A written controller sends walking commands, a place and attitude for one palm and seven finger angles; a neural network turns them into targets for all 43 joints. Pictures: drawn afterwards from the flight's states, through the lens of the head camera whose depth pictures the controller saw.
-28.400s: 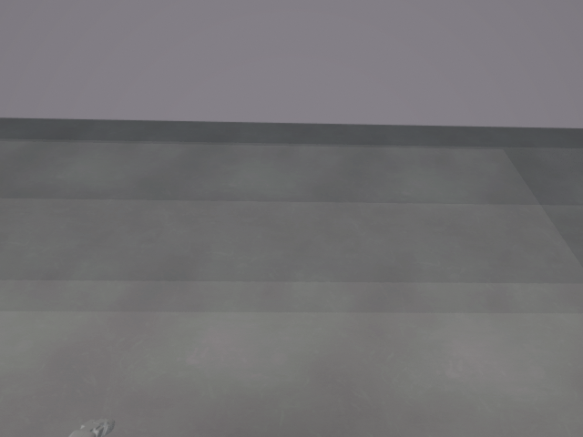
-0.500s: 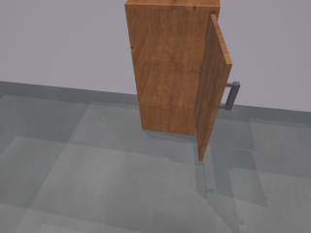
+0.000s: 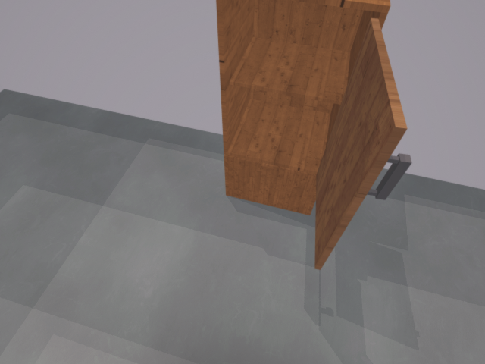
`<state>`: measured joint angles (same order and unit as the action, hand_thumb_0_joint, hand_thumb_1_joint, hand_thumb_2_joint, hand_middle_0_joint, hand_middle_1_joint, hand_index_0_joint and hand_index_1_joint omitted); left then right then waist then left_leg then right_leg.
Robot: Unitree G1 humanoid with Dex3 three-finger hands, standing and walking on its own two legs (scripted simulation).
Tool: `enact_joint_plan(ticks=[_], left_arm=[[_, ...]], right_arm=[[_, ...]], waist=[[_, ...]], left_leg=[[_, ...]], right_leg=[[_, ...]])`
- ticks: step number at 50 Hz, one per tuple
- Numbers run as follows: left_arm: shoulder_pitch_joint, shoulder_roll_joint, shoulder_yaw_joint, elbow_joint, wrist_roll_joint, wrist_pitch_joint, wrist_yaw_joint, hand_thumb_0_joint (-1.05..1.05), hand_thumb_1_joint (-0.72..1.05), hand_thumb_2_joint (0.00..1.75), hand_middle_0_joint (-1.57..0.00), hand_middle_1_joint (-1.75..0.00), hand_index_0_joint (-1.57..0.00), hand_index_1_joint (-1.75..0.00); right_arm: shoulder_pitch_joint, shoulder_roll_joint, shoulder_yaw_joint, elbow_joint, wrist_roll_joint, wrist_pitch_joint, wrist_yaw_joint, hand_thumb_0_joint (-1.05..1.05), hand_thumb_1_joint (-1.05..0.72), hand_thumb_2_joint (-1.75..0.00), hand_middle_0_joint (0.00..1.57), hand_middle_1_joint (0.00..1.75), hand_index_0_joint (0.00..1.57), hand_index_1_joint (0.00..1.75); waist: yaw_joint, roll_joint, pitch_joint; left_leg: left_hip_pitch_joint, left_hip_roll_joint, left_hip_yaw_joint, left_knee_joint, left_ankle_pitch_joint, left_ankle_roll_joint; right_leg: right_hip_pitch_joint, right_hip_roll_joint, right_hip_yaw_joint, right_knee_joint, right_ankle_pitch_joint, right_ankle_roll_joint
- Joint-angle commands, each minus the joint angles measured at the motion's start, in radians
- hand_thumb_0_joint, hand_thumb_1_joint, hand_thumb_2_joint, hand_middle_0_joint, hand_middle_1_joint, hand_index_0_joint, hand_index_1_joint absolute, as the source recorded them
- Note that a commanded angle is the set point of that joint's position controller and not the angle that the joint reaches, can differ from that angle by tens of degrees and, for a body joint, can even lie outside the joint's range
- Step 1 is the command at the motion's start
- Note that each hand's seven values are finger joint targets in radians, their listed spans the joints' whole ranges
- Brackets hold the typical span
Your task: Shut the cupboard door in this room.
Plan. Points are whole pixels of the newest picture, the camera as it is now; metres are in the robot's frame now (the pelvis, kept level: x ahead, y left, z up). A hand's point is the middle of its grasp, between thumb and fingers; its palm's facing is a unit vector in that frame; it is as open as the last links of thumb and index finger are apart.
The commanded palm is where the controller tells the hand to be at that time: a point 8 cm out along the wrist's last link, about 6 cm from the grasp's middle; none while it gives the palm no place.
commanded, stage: turn or walk to find it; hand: left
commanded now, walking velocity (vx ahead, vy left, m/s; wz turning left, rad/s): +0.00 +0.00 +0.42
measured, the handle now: (381, 176) +0.49 -0.26 +0.00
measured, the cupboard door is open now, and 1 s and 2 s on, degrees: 96 96 96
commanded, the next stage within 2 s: stand and wait in 0.22 s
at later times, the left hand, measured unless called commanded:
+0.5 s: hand out of the picture +0.05 +0.24 -0.17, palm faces +0.15 -0.96 -0.25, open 7.4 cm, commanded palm none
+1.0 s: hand out of the picture +0.05 +0.18 -0.14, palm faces +0.32 -0.91 -0.27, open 7.4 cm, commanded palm none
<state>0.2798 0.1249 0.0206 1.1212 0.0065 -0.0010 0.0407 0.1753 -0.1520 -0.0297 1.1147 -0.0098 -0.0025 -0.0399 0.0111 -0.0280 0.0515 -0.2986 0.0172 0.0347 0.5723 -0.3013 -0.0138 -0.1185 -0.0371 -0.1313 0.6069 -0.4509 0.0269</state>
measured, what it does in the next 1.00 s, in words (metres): steps on the spot, turning left: left foot, then right foot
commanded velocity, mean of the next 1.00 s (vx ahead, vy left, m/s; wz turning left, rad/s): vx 0.00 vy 0.00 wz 0.25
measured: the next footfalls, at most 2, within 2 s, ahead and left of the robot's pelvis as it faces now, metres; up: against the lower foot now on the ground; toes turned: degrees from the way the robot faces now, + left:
left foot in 0.32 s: +0.11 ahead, +0.12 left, +0.00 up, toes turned +14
right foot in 0.80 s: +0.12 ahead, -0.10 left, +0.00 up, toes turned +8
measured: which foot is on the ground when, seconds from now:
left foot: down 0.00-0.06, up 0.08-0.30, down 0.32-0.80, up 0.82-1.00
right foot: down 0.00-0.32, up 0.34-0.78, down 0.80-1.00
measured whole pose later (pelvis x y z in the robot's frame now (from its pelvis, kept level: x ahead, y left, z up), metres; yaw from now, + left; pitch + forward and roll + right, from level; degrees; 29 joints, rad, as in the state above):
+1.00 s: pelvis +0.05 -0.02 +0.01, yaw +18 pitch +0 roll +2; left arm 0.22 0.16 0.03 0.97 0.03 0.00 0.03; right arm 0.20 -0.23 -0.08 1.01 -0.02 0.07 0.01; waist -0.01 0.02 0.07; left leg -0.48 0.00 -0.01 1.11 -0.40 -0.05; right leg -0.23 -0.08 -0.15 0.51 -0.27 -0.04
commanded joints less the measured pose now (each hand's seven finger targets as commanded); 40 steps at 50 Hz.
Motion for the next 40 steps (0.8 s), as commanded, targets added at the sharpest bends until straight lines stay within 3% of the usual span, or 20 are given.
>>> enact_joint_plan(ticks=[1,2,3,4,6,9,12,14,15,16,17,18,20,24,30,34,36,38,39,40], left_arm=[[0.144,0.140,0.040,-0.037,0.005,-0.016,0.004,0.00,0.90,0.90,-0.20,-0.30,-0.20,-0.30],[0.185,0.200,0.056,-0.032,0.014,-0.019,0.010,0.00,0.90,0.90,-0.20,-0.30,-0.20,-0.30],[0.231,0.216,0.056,-0.023,0.017,-0.018,0.011,0.00,0.90,0.90,-0.20,-0.30,-0.20,-0.30],[0.240,0.196,0.043,-0.028,0.017,-0.014,0.013,0.00,0.90,0.90,-0.20,-0.30,-0.20,-0.30],[0.184,0.199,0.037,-0.063,0.021,-0.010,0.016,0.00,0.90,0.90,-0.20,-0.30,-0.20,-0.30],[0.092,0.230,0.036,-0.119,0.024,-0.008,0.007,0.00,0.90,0.90,-0.20,-0.30,-0.20,-0.30],[0.042,0.285,0.049,-0.149,0.021,-0.014,0.001,0.00,0.90,0.90,-0.20,-0.30,-0.20,-0.30],[0.021,0.302,0.049,-0.161,0.013,-0.017,-0.003,0.00,0.90,0.90,-0.20,-0.30,-0.20,-0.30],[-0.002,0.299,0.048,-0.168,0.007,-0.017,-0.006,0.00,0.90,0.90,-0.20,-0.30,-0.20,-0.30],[0.017,0.249,0.045,-0.195,-0.011,-0.015,-0.011,0.00,0.90,0.90,-0.20,-0.30,-0.20,-0.30],[0.011,0.195,0.030,-0.223,-0.011,-0.016,-0.005,0.00,0.90,0.90,-0.20,-0.30,-0.20,-0.30],[-0.005,0.200,0.028,-0.211,-0.014,0.001,0.006,0.00,0.90,0.90,-0.20,-0.30,-0.20,-0.30],[-0.030,0.200,0.033,-0.185,0.002,0.009,-0.004,0.00,0.90,0.90,-0.20,-0.30,-0.20,-0.30],[0.047,0.146,0.023,-0.130,0.013,0.029,-0.015,0.00,0.90,0.90,-0.20,-0.30,-0.20,-0.30],[-0.050,0.144,0.022,-0.156,0.011,0.028,-0.016,0.00,0.90,0.90,-0.20,-0.30,-0.20,-0.30],[-0.054,0.138,0.028,-0.167,0.006,0.024,-0.013,0.00,0.90,0.90,-0.20,-0.30,-0.20,-0.30],[-0.023,0.141,0.033,-0.166,0.002,0.016,-0.013,0.00,0.90,0.90,-0.20,-0.30,-0.20,-0.30],[0.041,0.149,0.036,-0.151,0.003,0.004,-0.009,0.00,0.90,0.90,-0.20,-0.30,-0.20,-0.30],[0.052,0.193,0.044,-0.154,0.011,-0.005,-0.004,0.00,0.90,0.90,-0.20,-0.30,-0.20,-0.30],[0.044,0.281,0.060,-0.167,0.023,-0.013,0.002,0.00,0.90,0.90,-0.20,-0.30,-0.20,-0.30]], right_arm=[[0.043,-0.137,-0.038,-0.060,0.005,-0.002,-0.002,0.00,-0.90,-0.90,0.20,0.30,0.20,0.30],[0.004,-0.101,-0.031,-0.095,0.004,-0.001,0.005,0.00,-0.90,-0.90,0.20,0.30,0.20,0.30],[-0.075,-0.084,-0.027,-0.132,-0.007,0.005,0.009,0.00,-0.90,-0.90,0.20,0.30,0.20,0.30],[-0.099,-0.081,-0.026,-0.139,-0.012,0.012,0.009,0.00,-0.90,-0.90,0.20,0.30,0.20,0.30],[-0.128,-0.098,-0.025,-0.154,-0.006,0.023,0.023,0.00,-0.90,-0.90,0.20,0.30,0.20,0.30],[-0.128,-0.094,-0.021,-0.168,-0.005,0.038,0.044,0.00,-0.90,-0.90,0.20,0.30,0.20,0.30],[-0.071,-0.109,-0.023,-0.174,-0.008,0.036,0.046,0.00,-0.90,-0.90,0.20,0.30,0.20,0.30],[0.026,-0.129,-0.029,-0.163,-0.014,0.031,0.043,0.00,-0.90,-0.90,0.20,0.30,0.20,0.30],[0.119,-0.160,-0.038,-0.146,-0.019,0.024,0.041,0.00,-0.90,-0.90,0.20,0.30,0.20,0.30],[0.201,-0.250,-0.061,-0.139,-0.030,0.013,0.038,0.00,-0.90,-0.90,0.20,0.30,0.20,0.30],[0.215,-0.306,-0.062,-0.132,-0.003,0.011,0.033,0.00,-0.90,-0.90,0.20,0.30,0.20,0.30],[0.150,-0.292,-0.056,-0.135,0.004,0.003,0.023,0.00,-0.90,-0.90,0.20,0.30,0.20,0.30],[0.045,-0.213,-0.034,-0.165,-0.007,-0.008,0.016,0.00,-0.90,-0.90,0.20,0.30,0.20,0.30],[0.019,-0.179,-0.021,-0.150,-0.002,-0.020,0.016,0.00,-0.90,-0.90,0.20,0.30,0.20,0.30],[0.066,-0.192,-0.041,-0.126,-0.005,-0.007,0.021,0.00,-0.90,-0.90,0.20,0.30,0.20,0.30],[0.058,-0.201,-0.058,-0.134,-0.010,0.006,0.025,0.00,-0.90,-0.90,0.20,0.30,0.20,0.30],[0.047,-0.204,-0.063,-0.141,-0.010,0.010,0.025,0.00,-0.90,-0.90,0.20,0.30,0.20,0.30],[0.033,-0.193,-0.065,-0.152,-0.001,0.012,0.029,0.00,-0.90,-0.90,0.20,0.30,0.20,0.30],[0.041,-0.154,-0.062,-0.158,0.007,0.011,0.034,0.00,-0.90,-0.90,0.20,0.30,0.20,0.30],[0.056,-0.097,-0.052,-0.183,0.012,0.014,0.041,0.00,-0.90,-0.90,0.20,0.30,0.20,0.30]], waist=[[0.021,0.069,-0.085],[0.046,-0.109,-0.064],[0.083,-0.185,-0.004],[0.075,-0.154,0.002],[0.053,-0.157,0.038],[0.016,-0.158,0.065],[-0.020,-0.166,0.020],[-0.067,-0.176,-0.041],[-0.110,-0.118,-0.096],[-0.128,0.131,-0.169],[-0.103,0.248,-0.197],[-0.076,0.199,-0.194],[-0.033,0.095,-0.074],[0.009,0.120,-0.078],[-0.025,0.149,-0.061],[-0.027,0.185,-0.058],[-0.010,0.190,-0.067],[0.019,0.136,-0.096],[0.021,0.029,-0.097],[0.015,-0.208,-0.072]], left_leg=[[0.017,0.132,-0.140,0.043,0.635,0.081],[-0.177,0.041,-0.017,0.169,0.317,0.021],[-0.338,-0.015,0.026,0.324,-0.224,0.000],[-0.394,-0.001,0.001,0.426,-0.258,0.001],[-0.404,0.032,0.023,0.465,-0.217,-0.012],[-0.281,0.012,0.078,0.351,-0.147,-0.012],[-0.130,-0.039,0.144,0.198,-0.042,0.007],[0.022,-0.066,0.151,0.072,0.078,0.031],[0.190,-0.018,0.093,-0.022,0.289,0.057],[0.386,0.234,-0.234,-0.075,0.705,0.193],[0.294,0.380,-0.400,-0.169,0.899,0.296],[0.256,0.387,-0.383,-0.206,0.716,0.297],[0.119,0.312,-0.293,-0.252,0.425,0.240],[0.085,0.220,-0.144,-0.291,0.412,0.180],[0.112,0.226,-0.187,-0.281,0.407,0.187],[0.091,0.232,-0.235,-0.267,0.361,0.189],[0.070,0.216,-0.253,-0.231,0.382,0.175],[0.014,0.164,-0.225,-0.157,0.316,0.125],[-0.082,0.102,-0.176,-0.063,0.178,0.072],[-0.234,-0.038,-0.045,0.113,-0.078,-0.003]], right_leg=[[0.082,-0.122,0.076,-0.188,0.494,-0.014],[0.213,-0.254,0.147,-0.187,0.869,-0.057],[0.270,-0.366,0.191,-0.154,1.286,-0.107],[0.290,-0.363,0.159,-0.129,1.423,-0.108],[0.262,-0.332,0.097,-0.127,1.323,-0.119],[0.141,-0.274,0.018,-0.139,1.147,-0.118],[0.093,-0.260,-0.022,-0.047,1.201,-0.113],[0.047,-0.240,-0.036,0.079,1.192,-0.088],[-0.049,-0.228,-0.050,0.232,1.030,-0.059],[-0.280,-0.094,-0.068,0.510,0.415,0.005],[-0.278,-0.015,0.062,0.694,-0.181,0.009],[-0.312,-0.044,0.161,0.703,-0.181,0.007],[-0.335,-0.081,0.170,0.626,-0.092,0.011],[-0.267,-0.065,0.121,0.455,0.033,0.025],[-0.266,-0.042,0.090,0.263,0.022,0.035],[-0.226,-0.024,0.078,0.169,0.018,0.027],[-0.166,-0.012,0.078,0.044,0.060,0.019],[-0.033,-0.017,0.062,-0.170,0.235,0.019],[0.054,-0.112,0.152,-0.276,0.267,-0.006],[0.088,-0.339,0.381,-0.335,0.354,-0.100]])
